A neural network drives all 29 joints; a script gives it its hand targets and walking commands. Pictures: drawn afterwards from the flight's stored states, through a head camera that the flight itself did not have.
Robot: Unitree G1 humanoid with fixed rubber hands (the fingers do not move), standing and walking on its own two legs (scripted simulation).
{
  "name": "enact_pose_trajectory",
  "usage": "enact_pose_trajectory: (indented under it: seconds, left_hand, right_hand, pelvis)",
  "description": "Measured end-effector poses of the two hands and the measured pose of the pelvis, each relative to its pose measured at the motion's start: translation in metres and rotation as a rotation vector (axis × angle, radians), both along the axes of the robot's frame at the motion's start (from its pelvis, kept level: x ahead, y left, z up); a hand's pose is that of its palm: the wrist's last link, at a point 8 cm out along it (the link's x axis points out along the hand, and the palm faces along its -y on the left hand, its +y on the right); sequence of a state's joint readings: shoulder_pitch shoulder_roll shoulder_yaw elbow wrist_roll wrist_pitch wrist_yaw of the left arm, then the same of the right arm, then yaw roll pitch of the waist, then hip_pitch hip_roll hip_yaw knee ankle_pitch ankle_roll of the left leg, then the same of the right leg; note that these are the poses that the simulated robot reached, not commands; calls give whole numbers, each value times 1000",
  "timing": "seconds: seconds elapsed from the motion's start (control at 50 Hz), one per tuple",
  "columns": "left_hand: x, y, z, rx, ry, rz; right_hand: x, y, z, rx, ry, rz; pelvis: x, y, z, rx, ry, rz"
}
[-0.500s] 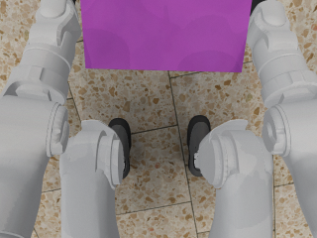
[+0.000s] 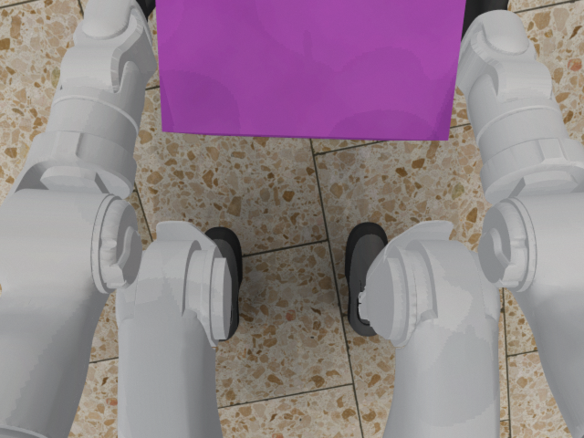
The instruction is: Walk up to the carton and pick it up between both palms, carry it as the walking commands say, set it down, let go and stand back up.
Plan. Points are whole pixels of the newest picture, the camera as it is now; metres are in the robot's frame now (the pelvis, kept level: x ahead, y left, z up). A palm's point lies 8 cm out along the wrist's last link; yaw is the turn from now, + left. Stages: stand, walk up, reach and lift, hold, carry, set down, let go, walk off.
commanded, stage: reach and lift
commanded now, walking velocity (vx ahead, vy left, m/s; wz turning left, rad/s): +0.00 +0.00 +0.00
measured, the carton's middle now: (303, 34) +0.53 -0.01 -0.23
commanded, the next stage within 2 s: none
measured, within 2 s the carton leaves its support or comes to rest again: leaves its support in 0.06 s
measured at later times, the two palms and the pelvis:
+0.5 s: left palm out of the picture +0.55 +0.17 -0.09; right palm out of the picture +0.54 -0.19 -0.10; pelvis +0.00 +0.00 +0.03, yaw +0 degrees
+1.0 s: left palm out of the picture +0.53 +0.17 -0.02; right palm out of the picture +0.52 -0.19 -0.04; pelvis +0.00 +0.00 +0.07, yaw +0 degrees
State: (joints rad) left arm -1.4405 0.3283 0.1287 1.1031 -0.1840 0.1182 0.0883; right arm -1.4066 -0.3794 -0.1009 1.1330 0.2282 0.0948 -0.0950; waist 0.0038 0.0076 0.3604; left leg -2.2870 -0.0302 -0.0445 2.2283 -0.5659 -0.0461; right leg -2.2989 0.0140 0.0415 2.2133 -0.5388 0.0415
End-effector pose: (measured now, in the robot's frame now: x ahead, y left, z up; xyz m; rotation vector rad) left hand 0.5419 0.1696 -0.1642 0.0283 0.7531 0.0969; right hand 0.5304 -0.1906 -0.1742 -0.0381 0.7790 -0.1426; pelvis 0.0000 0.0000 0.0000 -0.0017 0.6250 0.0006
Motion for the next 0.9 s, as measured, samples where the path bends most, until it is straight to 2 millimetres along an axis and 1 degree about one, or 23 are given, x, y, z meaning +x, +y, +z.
enact_pose_trajectory:
  seconds: [0.08,0.14,0.24,0.42,0.52,0.74,0.8,0.9]
  left_hand:
    - [1,-1,6,-3,-7,2]
    - [2,-1,15,-5,-17,8]
    - [2,1,34,3,-35,14]
    - [6,-1,68,0,-51,17]
    - [6,-1,78,-4,-52,21]
    - [1,-1,97,-14,-64,37]
    - [-1,-1,104,-15,-64,38]
    - [-5,0,123,-18,-68,39]
  right_hand:
    - [-4,0,2,-9,9,6]
    - [-4,0,8,-13,2,14]
    - [0,1,26,-5,-16,17]
    - [4,-1,59,-1,-31,13]
    - [6,-2,72,0,-32,11]
    - [3,-2,90,14,-44,2]
    - [0,-1,97,16,-43,1]
    - [-5,-1,116,22,-48,-6]
  pelvis:
    - [0,-1,0,0,2,-1]
    - [-1,0,1,-2,6,-1]
    - [-3,0,6,-4,18,-4]
    - [-2,1,23,-3,71,-3]
    - [0,0,31,-2,110,-3]
    - [6,-1,46,0,167,-2]
    - [6,-1,51,-1,177,-2]
    - [6,-1,61,-2,185,-3]
